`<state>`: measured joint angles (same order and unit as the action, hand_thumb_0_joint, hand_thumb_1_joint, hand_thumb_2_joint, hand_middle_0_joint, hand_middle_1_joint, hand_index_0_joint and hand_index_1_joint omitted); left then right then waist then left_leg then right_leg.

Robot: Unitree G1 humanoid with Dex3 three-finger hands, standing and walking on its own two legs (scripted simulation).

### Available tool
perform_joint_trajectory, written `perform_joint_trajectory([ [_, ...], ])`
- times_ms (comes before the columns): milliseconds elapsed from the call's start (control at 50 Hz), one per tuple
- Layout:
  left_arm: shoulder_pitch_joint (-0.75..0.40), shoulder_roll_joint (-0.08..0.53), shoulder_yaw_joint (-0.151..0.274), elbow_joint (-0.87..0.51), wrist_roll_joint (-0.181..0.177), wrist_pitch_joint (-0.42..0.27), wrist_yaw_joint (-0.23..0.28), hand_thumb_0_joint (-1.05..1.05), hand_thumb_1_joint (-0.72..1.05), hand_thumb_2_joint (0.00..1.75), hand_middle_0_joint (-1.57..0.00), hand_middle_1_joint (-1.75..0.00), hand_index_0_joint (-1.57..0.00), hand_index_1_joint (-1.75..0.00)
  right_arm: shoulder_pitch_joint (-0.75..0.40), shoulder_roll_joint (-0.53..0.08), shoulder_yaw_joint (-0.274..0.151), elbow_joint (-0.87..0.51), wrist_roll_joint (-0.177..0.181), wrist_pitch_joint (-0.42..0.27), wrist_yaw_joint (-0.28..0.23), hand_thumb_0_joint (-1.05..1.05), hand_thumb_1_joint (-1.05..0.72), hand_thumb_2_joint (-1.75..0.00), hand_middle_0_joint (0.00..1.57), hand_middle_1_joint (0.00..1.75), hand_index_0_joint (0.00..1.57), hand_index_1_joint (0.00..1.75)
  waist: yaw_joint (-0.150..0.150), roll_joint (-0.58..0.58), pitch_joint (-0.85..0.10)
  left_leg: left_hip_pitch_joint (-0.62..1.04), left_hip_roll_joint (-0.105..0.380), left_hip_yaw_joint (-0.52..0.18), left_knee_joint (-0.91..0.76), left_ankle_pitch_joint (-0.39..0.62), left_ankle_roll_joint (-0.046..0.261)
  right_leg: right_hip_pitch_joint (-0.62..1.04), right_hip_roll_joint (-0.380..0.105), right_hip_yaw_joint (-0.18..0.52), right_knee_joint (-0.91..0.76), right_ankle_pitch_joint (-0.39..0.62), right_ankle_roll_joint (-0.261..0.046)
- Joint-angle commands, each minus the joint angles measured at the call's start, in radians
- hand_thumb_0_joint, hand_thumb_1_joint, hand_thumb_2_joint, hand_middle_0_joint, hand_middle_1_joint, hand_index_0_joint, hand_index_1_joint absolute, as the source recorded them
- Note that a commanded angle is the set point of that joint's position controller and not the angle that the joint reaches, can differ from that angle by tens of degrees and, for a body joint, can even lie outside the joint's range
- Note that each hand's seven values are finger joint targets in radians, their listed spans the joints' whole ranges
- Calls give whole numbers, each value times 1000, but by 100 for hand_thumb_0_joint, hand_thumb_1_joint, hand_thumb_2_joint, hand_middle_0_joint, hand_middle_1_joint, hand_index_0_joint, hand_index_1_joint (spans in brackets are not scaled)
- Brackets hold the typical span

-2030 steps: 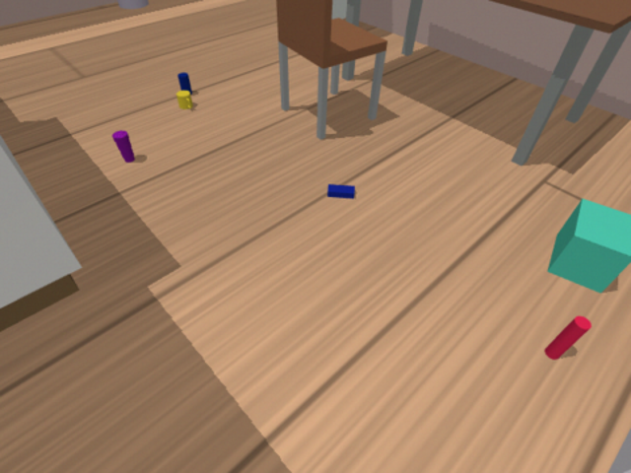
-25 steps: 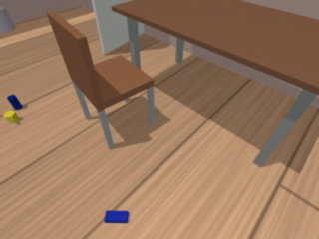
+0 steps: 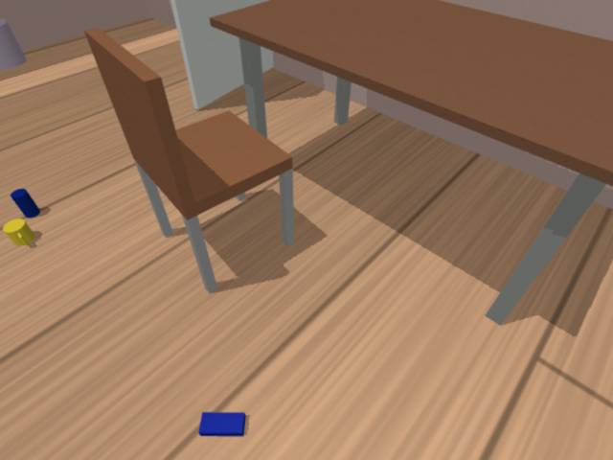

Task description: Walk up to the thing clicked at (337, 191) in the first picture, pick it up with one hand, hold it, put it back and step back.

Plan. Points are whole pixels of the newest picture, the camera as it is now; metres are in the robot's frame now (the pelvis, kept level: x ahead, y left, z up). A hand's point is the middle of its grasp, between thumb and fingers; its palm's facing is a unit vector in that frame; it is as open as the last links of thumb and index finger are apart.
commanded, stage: stand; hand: left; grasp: from above
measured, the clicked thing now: (222, 424) +0.42 +0.26 -0.77
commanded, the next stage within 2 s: step back in 0.48 s
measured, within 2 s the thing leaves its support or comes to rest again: neither
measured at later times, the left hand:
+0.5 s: hand out of the picture +0.07 +0.24 -0.16, palm faces -0.01 -0.94 -0.34, open 7.4 cm
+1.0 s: hand out of the picture +0.06 +0.30 -0.18, palm faces -0.08 -0.93 -0.35, open 7.4 cm
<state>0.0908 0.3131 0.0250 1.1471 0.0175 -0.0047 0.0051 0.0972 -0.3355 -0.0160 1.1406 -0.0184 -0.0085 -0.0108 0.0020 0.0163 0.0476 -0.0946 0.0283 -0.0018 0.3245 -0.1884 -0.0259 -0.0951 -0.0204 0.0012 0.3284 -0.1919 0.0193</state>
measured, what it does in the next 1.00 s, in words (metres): lifts its right foot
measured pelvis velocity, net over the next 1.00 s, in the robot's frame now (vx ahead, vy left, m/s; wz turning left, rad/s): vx -0.08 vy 0.04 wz -0.05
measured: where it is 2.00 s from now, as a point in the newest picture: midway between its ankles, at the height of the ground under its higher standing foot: outside the picture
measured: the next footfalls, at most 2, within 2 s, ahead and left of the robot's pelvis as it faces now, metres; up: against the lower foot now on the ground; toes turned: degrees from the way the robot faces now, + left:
right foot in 1.22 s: -0.13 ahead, -0.10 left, +0.00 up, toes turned -3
left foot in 1.60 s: -0.24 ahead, +0.13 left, +0.00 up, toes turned -4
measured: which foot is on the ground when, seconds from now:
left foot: down 0.00-1.00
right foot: down 0.00-0.80, up 0.82-1.00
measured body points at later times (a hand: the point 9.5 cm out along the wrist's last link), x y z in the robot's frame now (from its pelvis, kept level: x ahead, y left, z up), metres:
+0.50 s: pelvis +0.00 +0.00 +0.00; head +0.01 -0.01 +0.45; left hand +0.07 +0.29 -0.13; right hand +0.06 -0.30 -0.14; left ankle -0.01 +0.14 -0.75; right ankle -0.01 -0.13 -0.75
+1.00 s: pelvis -0.08 +0.04 -0.01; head -0.01 +0.07 +0.43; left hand +0.06 +0.34 -0.15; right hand -0.03 -0.28 -0.12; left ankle -0.04 +0.13 -0.75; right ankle -0.12 -0.11 -0.66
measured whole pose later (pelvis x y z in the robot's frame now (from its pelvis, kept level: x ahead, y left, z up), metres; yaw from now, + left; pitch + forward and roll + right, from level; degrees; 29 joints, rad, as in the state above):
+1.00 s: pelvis -0.08 +0.04 -0.01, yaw -3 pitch -1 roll -2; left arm 0.06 0.40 0.07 0.89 0.01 0.06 0.02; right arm 0.14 -0.35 -0.05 0.95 -0.03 0.03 -0.01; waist -0.02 -0.04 0.19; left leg -0.31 0.00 0.02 0.55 -0.24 0.05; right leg -0.47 0.13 0.17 1.16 -0.49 0.00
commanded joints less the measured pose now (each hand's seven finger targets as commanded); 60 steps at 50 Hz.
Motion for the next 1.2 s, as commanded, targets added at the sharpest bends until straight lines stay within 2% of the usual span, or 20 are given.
perform_joint_trajectory([
  [0,-30,214,37,-62,-6,-22,17,0,90,90,-20,-30,-20,-30,-30,-193,-33,-51,2,-22,-9,0,-90,-90,20,30,20,30,2,-16,-72,19,100,-66,-39,182,34,6,-106,68,-38,183,-31],
  [80,-26,215,35,-59,-4,-20,14,0,90,90,-20,-30,-20,-30,-32,-192,-34,-47,2,-17,-5,0,-90,-90,20,30,20,30,4,-24,-39,-9,92,-70,-56,83,33,-20,-97,68,-61,73,-31],
  [420,-17,226,30,-63,-7,-24,11,0,90,90,-20,-30,-20,-30,-9,-198,-32,-45,2,-19,-1,0,-90,-90,20,30,20,30,-3,-25,-55,0,96,-69,-53,106,32,-18,-101,77,-49,109,-38],
  [440,-20,224,31,-66,-8,-24,11,0,90,90,-20,-30,-20,-30,-9,-208,-34,-46,2,-20,-2,0,-90,-90,20,30,20,30,-3,-14,-63,-5,99,-66,-47,117,36,-4,-106,83,-47,138,-38],
  [460,-6,307,69,-99,-24,-14,15,0,90,90,-20,-30,-20,-30,-49,-254,-49,-73,9,-1,1,0,-90,-90,20,30,20,30,1,-34,44,-77,79,-81,53,252,53,-92,-95,106,35,340,-43],
  [520,15,292,75,-133,-27,-7,23,0,90,90,-20,-30,-20,-30,-16,-228,-51,-104,22,10,2,0,-90,-90,20,30,20,30,-8,-43,-51,-58,70,-53,133,319,61,-55,-104,94,88,425,-78],
  [600,-15,317,84,-198,-20,5,22,0,90,90,-20,-30,-20,-30,1,-222,-61,-141,23,29,5,0,-90,-90,20,30,20,30,-12,-113,-134,-59,-4,-10,293,162,52,-101,-184,184,78,414,-158],
  [680,-95,344,91,-271,2,20,23,0,90,90,-20,-30,-20,-30,79,-220,-80,-162,10,48,13,0,-90,-90,20,30,20,30,-39,-216,-132,-70,-58,-16,461,-191,67,-224,-276,242,82,315,-235],
  [720,-120,333,87,-298,8,28,19,0,90,90,-20,-30,-20,-30,127,-220,-85,-167,9,45,20,0,-90,-90,20,30,20,30,-61,-215,-130,-48,-31,-35,384,-105,81,-257,-235,195,159,247,-197],
  [740,-125,308,83,-309,0,34,20,0,90,90,-20,-30,-20,-30,131,-244,-88,-175,5,38,19,0,-90,-90,20,30,20,30,-66,-125,-113,-87,39,-92,272,107,106,-247,-145,130,277,160,-142],
  [760,-112,257,73,-317,-9,40,23,0,90,90,-20,-30,-20,-30,103,-302,-100,-188,-3,28,16,0,-90,-90,20,30,20,30,-59,78,-87,-114,189,-275,74,346,150,-278,20,55,462,-11,-70],
  [780,-93,227,73,-314,-6,49,32,0,90,90,-20,-30,-20,-30,93,-357,-112,-195,-11,19,12,0,-90,-90,20,30,20,30,-47,176,-68,-73,296,-435,13,487,199,-370,136,103,609,-405,-52],
  [820,-13,233,71,-301,-1,57,45,0,90,90,-20,-30,-20,-30,67,-368,-119,-231,-21,13,-1,0,-90,-90,20,30,20,30,-30,145,-93,-56,337,-441,52,593,234,-407,139,197,794,-459,-50],
  [840,-20,248,74,-295,-3,60,46,0,90,90,-20,-30,-20,-30,41,-342,-115,-244,-18,12,-7,0,-90,-90,20,30,20,30,-29,123,-81,-85,301,-382,56,574,221,-396,137,227,848,-426,-56],
  [880,34,253,77,-285,-15,63,38,0,90,90,-20,-30,-20,-30,-31,-297,-104,-267,-24,6,-17,0,-90,-90,20,30,20,30,21,117,-81,-59,204,-240,96,502,197,-417,135,234,890,-318,-51],
  [900,67,253,81,-287,-14,62,34,0,90,90,-20,-30,-20,-30,-39,-284,-99,-280,-19,3,-19,0,-90,-90,20,30,20,30,39,127,-102,-6,197,-218,112,480,204,-429,133,219,901,-288,-44],
  [980,44,246,91,-329,-1,47,29,0,90,90,-20,-30,-20,-30,57,-263,-101,-291,-5,4,-27,0,-90,-90,20,30,20,30,-21,105,-128,125,229,-228,157,515,259,-444,105,183,795,-305,7],
  [1060,24,247,97,-357,-2,41,22,0,90,90,-20,-30,-20,-30,95,-290,-107,-305,-8,10,-26,0,-90,-90,20,30,20,30,-55,118,-105,97,258,-237,156,479,284,-379,70,133,613,-337,15],
  [1140,122,245,107,-322,5,36,10,0,90,90,-20,-30,-20,-30,30,-313,-107,-338,-8,21,-17,0,-90,-90,20,30,20,30,-17,146,-139,-37,231,-208,177,288,235,-196,45,48,356,-245,-9],
  [1180,218,236,112,-283,11,31,7,0,90,90,-20,-30,-20,-30,-14,-311,-104,-346,3,31,-13,0,-90,-90,20,30,20,30,35,126,-153,-143,206,-176,221,177,179,-53,48,25,154,-66,-44],
])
